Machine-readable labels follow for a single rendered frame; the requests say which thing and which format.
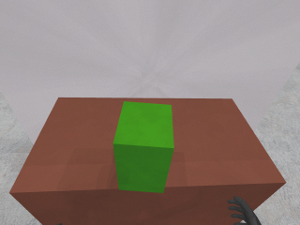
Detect pedestal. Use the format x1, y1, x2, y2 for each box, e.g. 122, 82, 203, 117
9, 97, 286, 225

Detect robot right hand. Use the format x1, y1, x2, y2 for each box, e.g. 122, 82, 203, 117
227, 196, 262, 225

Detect carton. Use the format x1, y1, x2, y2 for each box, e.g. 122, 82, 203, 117
112, 101, 174, 193

